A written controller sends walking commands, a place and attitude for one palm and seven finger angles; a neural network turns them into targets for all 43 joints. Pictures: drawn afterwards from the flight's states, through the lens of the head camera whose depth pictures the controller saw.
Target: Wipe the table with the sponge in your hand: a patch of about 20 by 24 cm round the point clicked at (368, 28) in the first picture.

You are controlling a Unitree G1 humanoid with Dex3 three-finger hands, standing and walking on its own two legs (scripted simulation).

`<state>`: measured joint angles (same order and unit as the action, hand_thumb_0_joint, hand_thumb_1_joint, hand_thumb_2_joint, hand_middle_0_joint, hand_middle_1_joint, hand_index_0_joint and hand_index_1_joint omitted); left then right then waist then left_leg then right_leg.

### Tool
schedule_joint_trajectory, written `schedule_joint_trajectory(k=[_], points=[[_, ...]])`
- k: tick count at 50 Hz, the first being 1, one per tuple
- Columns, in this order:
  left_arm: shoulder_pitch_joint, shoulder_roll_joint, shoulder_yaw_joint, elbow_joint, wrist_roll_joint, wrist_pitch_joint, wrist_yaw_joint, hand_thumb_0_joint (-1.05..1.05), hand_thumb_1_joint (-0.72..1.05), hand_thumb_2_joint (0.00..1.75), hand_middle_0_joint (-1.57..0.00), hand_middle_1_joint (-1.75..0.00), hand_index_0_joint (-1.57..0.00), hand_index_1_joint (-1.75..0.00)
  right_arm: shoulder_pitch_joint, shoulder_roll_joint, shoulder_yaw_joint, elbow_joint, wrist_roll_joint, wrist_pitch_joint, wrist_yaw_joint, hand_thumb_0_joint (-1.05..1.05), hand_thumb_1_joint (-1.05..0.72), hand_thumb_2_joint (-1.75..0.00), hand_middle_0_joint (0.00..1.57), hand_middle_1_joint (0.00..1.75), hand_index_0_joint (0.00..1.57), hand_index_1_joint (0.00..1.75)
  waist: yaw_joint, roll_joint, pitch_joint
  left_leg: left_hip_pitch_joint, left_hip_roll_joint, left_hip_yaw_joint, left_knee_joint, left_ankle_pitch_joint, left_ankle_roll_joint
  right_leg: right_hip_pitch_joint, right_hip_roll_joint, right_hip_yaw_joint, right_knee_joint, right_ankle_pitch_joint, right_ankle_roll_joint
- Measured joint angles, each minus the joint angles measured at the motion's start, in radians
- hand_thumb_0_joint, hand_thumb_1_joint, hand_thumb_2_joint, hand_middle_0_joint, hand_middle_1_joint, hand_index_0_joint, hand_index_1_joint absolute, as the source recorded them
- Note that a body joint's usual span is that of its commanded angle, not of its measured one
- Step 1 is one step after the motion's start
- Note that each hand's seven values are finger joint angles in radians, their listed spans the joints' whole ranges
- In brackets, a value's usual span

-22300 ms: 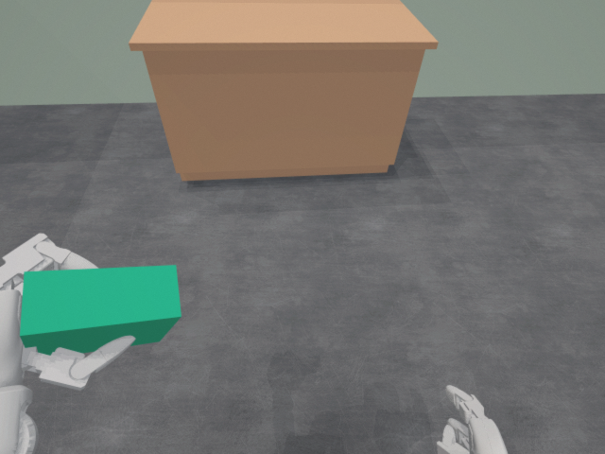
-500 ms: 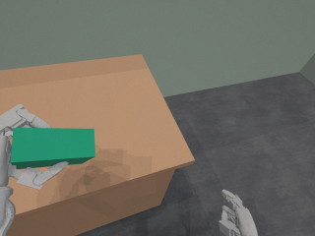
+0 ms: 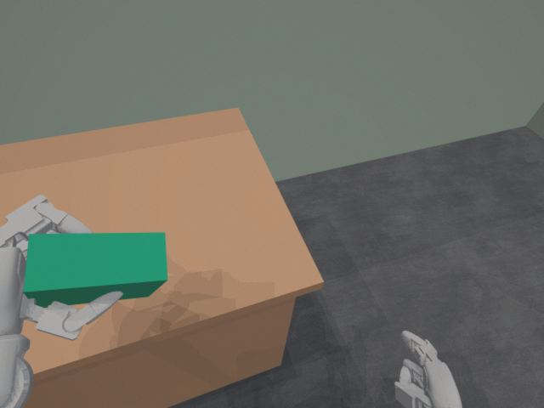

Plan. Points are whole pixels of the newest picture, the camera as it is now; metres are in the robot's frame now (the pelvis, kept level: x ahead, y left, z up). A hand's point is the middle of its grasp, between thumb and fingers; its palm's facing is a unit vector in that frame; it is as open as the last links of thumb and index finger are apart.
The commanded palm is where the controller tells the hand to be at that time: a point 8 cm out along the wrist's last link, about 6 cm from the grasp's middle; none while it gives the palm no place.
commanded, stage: come to a stop and stand still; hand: left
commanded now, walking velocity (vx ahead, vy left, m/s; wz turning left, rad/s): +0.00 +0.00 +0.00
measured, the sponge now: (119, 269) +0.23 +0.20 +0.14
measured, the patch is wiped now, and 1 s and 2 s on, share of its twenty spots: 0.00 0.00 0.00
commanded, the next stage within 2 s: look again from close up in 0.14 s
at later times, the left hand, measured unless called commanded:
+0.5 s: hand (59, 272) +0.21 +0.25 +0.16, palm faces +0.36 -0.85 -0.38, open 9.5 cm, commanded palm +0.16 +0.29 +0.17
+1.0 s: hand (85, 268) +0.22 +0.23 +0.16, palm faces +0.35 -0.86 -0.37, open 9.5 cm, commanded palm +0.16 +0.27 +0.17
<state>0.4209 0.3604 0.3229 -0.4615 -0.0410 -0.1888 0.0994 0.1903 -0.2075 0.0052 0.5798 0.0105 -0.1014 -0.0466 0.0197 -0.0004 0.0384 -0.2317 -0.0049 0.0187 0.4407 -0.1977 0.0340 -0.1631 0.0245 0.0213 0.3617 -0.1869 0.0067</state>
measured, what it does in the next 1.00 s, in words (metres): stands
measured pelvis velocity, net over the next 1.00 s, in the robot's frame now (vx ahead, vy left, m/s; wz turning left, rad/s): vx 0.00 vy -0.01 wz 0.00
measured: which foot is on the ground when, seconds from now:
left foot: down 0.00-1.00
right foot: down 0.00-1.00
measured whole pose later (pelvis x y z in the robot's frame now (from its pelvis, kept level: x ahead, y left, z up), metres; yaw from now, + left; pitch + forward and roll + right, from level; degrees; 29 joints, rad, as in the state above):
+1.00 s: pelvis +0.00 -0.01 +0.00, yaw +0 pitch +0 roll -1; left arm 0.41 0.37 0.34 -0.48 -0.05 -0.17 0.09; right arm 0.21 -0.16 0.01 0.56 0.01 -0.08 -0.02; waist 0.01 -0.03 0.04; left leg -0.25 0.01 0.01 0.46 -0.20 0.01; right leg -0.19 0.04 0.01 0.40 -0.20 -0.01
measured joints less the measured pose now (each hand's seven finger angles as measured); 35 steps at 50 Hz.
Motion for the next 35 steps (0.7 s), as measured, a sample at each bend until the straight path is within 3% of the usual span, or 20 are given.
schedule_joint_trajectory(k=[12, 24, 35], points=[[0.012, -0.012, -0.004, 0.040, -0.002, 0.036, 0.003, -0.01, -0.45, 1.03, -0.79, -1.36, -0.79, -1.37, 0.016, -0.006, -0.002, 0.008, 0.005, 0.015, -0.006, 0.01, -0.90, -0.90, 0.21, 0.30, 0.20, 0.30, -0.002, 0.004, -0.001, -0.004, 0.004, 0.002, -0.006, 0.007, -0.001, -0.004, 0.004, 0.002, -0.008, 0.010, -0.001], [0.022, 0.018, 0.015, -0.009, -0.002, 0.013, 0.006, -0.01, -0.45, 1.03, -0.79, -1.36, -0.79, -1.37, 0.014, 0.008, 0.002, 0.002, 0.005, 0.010, -0.005, 0.01, -0.90, -0.90, 0.21, 0.30, 0.20, 0.30, -0.008, -0.011, -0.008, 0.001, -0.007, 0.006, -0.002, 0.003, 0.007, -0.002, -0.007, 0.005, 0.003, 0.002, 0.007], [0.006, -0.006, -0.002, 0.017, 0.006, 0.025, 0.003, -0.01, -0.45, 1.03, -0.79, -1.37, -0.79, -1.37, 0.018, 0.020, 0.011, 0.005, 0.004, 0.011, -0.003, 0.01, -0.90, -0.90, 0.21, 0.30, 0.20, 0.30, 0.005, -0.018, -0.012, 0.008, -0.019, 0.006, -0.009, 0.006, 0.015, 0.002, -0.019, 0.005, 0.007, -0.002, 0.015]])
